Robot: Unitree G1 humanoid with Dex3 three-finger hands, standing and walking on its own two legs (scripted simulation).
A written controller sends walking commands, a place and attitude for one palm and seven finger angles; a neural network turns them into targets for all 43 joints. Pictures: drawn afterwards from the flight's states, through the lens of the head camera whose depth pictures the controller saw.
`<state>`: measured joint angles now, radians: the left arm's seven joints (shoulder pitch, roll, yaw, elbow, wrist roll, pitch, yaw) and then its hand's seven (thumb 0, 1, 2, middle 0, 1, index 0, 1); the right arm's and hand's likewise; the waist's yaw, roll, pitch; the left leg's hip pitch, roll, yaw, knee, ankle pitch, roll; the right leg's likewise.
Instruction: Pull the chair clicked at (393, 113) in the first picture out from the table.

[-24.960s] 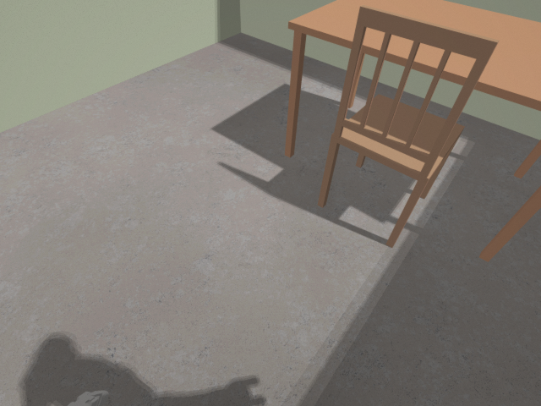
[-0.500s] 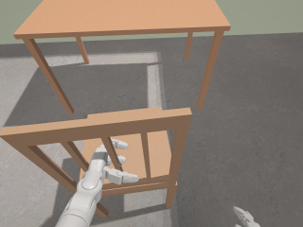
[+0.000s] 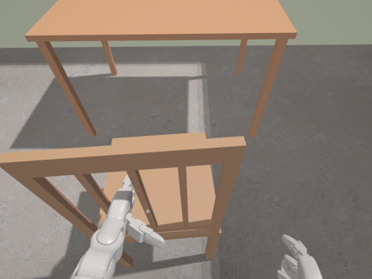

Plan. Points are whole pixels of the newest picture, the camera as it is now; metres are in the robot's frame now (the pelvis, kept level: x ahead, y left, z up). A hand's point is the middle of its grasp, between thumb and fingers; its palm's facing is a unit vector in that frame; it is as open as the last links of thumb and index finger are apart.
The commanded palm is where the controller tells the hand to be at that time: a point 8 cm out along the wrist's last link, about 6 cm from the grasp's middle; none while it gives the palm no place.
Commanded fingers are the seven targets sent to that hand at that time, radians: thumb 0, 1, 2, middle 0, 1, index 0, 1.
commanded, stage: draw the fingers out of the gap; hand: left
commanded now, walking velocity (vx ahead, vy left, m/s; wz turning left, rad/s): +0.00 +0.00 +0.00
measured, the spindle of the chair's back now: (145, 203) +0.30 +0.11 -0.04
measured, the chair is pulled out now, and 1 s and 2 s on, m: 0.58 0.58 0.58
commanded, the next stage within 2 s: draw the hand back to the body in 0.72 s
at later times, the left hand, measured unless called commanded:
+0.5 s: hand (141, 254) +0.19 +0.10 -0.02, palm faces -0.10 -0.98 -0.15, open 17.5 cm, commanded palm +0.17 +0.15 +0.00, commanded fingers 0.00 -0.55 0.20 0.00 0.00 0.00 0.00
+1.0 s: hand (124, 268) +0.15 +0.12 +0.02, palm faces +0.06 -1.00 +0.01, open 17.5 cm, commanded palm +0.11 +0.17 +0.03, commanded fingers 0.00 -0.55 0.20 0.00 0.00 0.00 0.00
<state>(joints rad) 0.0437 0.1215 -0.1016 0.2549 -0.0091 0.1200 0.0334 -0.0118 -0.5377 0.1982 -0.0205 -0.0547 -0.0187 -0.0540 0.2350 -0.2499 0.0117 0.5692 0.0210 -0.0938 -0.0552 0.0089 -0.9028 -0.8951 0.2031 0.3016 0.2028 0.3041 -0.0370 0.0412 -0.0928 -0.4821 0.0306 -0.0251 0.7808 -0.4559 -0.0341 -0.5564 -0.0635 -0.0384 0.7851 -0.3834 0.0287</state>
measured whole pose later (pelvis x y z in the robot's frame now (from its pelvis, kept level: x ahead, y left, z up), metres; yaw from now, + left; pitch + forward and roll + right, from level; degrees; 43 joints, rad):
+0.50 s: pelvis -0.01 +0.01 -0.02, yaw +1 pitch +10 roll +0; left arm 0.45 0.14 -0.21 -0.15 0.04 0.15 0.06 -0.01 -0.54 0.20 -0.01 0.00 0.00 0.00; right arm 0.25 -0.23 0.04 0.47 0.02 -0.13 -0.07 0.01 -0.90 -0.90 0.20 0.30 0.20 0.30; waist -0.03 0.04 -0.12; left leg -0.57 0.02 -0.05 0.91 -0.51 -0.03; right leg -0.62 -0.08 -0.05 0.89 -0.43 0.04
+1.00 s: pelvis -0.01 +0.01 -0.03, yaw +1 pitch +12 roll -1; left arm 0.72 0.13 -0.17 -0.41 -0.08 -0.11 0.04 -0.01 -0.54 0.20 -0.01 0.00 -0.01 0.00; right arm 0.26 -0.21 0.01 0.45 0.03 -0.17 -0.08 0.01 -0.90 -0.90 0.20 0.30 0.20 0.30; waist 0.00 0.03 -0.15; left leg -0.68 0.03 -0.06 1.05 -0.57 -0.03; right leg -0.73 -0.07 -0.06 1.01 -0.48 0.03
